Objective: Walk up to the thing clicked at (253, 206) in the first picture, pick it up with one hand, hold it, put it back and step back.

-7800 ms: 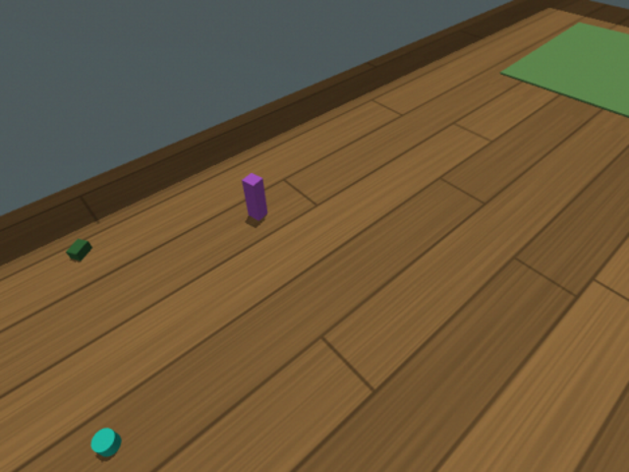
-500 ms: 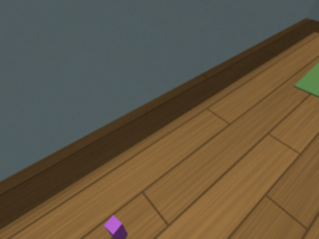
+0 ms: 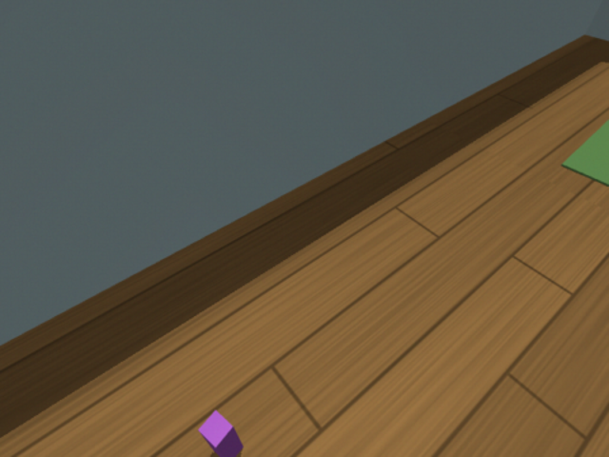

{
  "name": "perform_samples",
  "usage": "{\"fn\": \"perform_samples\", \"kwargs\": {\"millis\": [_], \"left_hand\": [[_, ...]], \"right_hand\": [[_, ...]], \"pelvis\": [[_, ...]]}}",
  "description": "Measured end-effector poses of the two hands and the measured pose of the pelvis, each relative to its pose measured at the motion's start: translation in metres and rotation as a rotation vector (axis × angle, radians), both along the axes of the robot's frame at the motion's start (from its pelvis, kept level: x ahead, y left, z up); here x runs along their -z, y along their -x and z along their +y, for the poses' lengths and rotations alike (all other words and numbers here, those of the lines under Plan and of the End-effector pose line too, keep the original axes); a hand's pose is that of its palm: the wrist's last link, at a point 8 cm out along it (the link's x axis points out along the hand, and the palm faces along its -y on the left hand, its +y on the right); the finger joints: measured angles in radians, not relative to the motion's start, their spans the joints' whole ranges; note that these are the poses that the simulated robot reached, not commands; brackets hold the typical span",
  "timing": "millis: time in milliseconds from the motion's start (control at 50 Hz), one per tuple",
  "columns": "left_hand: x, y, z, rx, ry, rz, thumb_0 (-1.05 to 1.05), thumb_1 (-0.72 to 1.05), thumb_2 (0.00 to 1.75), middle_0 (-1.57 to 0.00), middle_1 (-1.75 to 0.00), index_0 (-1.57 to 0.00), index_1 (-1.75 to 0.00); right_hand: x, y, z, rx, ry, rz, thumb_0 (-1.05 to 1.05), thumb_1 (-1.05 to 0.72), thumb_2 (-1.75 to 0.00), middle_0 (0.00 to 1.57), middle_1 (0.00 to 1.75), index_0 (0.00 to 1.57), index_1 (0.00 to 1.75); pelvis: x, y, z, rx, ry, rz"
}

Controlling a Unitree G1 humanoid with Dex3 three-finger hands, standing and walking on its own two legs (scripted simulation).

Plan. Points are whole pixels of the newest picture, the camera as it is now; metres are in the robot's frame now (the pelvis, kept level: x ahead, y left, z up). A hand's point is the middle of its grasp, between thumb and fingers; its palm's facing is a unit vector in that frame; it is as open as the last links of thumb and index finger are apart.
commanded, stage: go down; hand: left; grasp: from the side
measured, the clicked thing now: (222, 439) +0.34 +0.24 -0.68
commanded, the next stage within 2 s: none
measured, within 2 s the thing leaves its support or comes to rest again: neither
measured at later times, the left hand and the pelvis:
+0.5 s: hand out of the picture +0.14 +0.31 -0.21, palm faces +0.12 -0.94 -0.31, open 15.9 cm; pelvis -0.03 +0.00 -0.09, yaw -1 degrees
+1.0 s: hand out of the picture +0.19 +0.38 -0.30, palm faces +0.20 -0.95 -0.22, open 17.5 cm; pelvis -0.06 +0.00 -0.23, yaw -1 degrees
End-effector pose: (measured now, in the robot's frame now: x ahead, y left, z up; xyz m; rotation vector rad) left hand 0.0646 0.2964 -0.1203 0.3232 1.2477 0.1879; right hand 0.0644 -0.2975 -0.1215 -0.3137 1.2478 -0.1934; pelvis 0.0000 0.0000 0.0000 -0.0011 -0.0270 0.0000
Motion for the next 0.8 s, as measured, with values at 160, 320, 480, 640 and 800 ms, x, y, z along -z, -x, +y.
{"fn": "perform_samples", "kwargs": {"millis": [160,320,480,640,800], "left_hand": [[0.009,-0.05,-0.003,-0.04,0.02,-0.129,0.01,0.71,0.72,-0.14,-0.16,-0.15,-0.16],[0.025,-0.078,0.017,-0.051,0.016,-0.19,0.0,0.25,0.3,-0.07,-0.05,-0.09,-0.04],[0.057,-0.058,0.051,-0.069,0.018,-0.264,0.0,-0.16,0.08,-0.06,-0.03,-0.08,-0.02],[0.076,-0.044,0.063,-0.062,0.038,-0.33,-0.01,-0.39,0.02,-0.08,-0.03,-0.1,-0.01],[0.105,-0.062,0.093,-0.095,0.034,-0.477,-0.01,-0.53,0.01,-0.09,-0.02,-0.11,0.0]], "right_hand": [[0.003,-0.01,0.019,0.0,-0.022,-0.135,0.01,-0.93,-0.9,0.21,0.3,0.21,0.3],[0.019,-0.004,0.035,0.023,-0.06,-0.184,0.01,-0.91,-0.9,0.21,0.3,0.21,0.3],[0.056,-0.018,0.033,-0.012,-0.032,-0.246,0.01,-0.88,-0.89,0.21,0.3,0.21,0.3],[0.081,-0.054,0.04,-0.089,-0.008,-0.338,0.01,-0.89,-0.89,0.21,0.3,0.21,0.3],[0.113,-0.083,0.046,-0.204,0.017,-0.415,0.01,-0.89,-0.89,0.21,0.3,0.21,0.3]], "pelvis": [[0.011,0.015,-0.002,-0.004,0.003,0.093],[0.035,0.019,-0.002,0.011,0.009,0.196],[0.083,0.028,0.001,0.013,0.016,0.3],[0.116,0.036,0.003,0.002,0.028,0.37],[0.158,0.047,-0.001,-0.009,0.038,0.456]]}}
